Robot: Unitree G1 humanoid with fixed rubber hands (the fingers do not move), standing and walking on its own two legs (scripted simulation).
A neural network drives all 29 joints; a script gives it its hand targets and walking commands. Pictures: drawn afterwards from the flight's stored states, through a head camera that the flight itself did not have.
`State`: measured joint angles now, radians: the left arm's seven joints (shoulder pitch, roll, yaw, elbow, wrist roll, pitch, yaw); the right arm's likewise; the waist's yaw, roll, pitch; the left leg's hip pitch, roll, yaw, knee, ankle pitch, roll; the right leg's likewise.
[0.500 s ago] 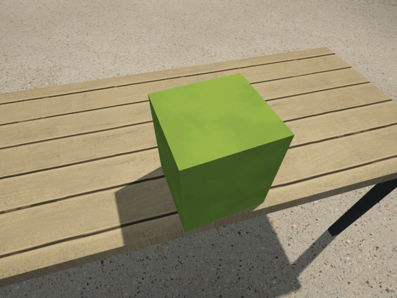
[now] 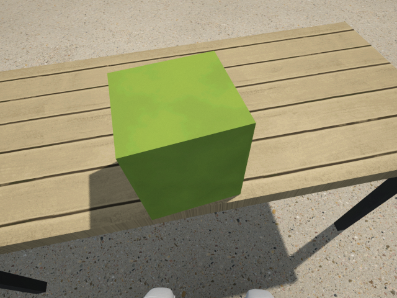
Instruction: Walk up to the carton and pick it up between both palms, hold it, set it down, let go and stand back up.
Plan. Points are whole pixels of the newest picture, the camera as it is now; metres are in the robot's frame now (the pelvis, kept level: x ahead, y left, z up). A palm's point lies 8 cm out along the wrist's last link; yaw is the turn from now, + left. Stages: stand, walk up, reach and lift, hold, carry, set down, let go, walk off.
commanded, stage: walk up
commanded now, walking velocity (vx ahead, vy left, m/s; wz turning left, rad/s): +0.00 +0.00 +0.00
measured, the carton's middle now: (181, 140) +0.40 +0.05 +0.07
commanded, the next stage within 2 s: none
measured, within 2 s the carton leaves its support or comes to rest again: neither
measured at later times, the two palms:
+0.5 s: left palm out of the picture +0.01 +0.19 -0.12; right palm out of the picture +0.05 -0.24 -0.13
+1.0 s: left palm out of the picture +0.02 +0.16 -0.13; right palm out of the picture +0.01 -0.25 -0.13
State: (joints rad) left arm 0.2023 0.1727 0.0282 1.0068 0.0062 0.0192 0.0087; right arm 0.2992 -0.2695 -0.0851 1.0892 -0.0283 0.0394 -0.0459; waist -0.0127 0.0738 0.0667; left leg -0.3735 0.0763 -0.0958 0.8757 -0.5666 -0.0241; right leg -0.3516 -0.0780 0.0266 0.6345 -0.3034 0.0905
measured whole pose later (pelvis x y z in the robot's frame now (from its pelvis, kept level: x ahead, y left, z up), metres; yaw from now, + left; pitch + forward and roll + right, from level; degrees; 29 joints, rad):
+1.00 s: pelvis +0.04 -0.04 +0.02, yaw +1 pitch -2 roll +0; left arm 0.27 0.10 0.01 1.15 0.01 -0.02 0.06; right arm 0.27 -0.12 -0.03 1.18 0.00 0.02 -0.03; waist 0.01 0.02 0.06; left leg -0.17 0.01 0.04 0.55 -0.35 -0.03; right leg -0.12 0.00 -0.03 0.41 -0.27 -0.02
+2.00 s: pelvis +0.01 -0.03 +0.02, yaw +11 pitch +0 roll +1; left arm 0.24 0.12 0.03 1.00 0.01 -0.01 0.01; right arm 0.27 -0.25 -0.09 1.09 -0.01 0.07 -0.02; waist -0.03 0.10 0.05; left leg -0.32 0.04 -0.06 0.80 -0.41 0.01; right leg -0.17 -0.01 -0.07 0.41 -0.23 -0.03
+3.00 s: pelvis -0.05 +0.01 +0.02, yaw +14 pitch -1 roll +2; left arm 0.29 0.17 0.04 1.09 0.01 0.03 0.02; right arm 0.25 -0.10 -0.02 1.09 -0.02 -0.01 -0.04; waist 0.02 -0.07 0.03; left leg -0.15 -0.02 0.03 0.43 -0.25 -0.01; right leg -0.19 -0.04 -0.01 0.51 -0.31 0.00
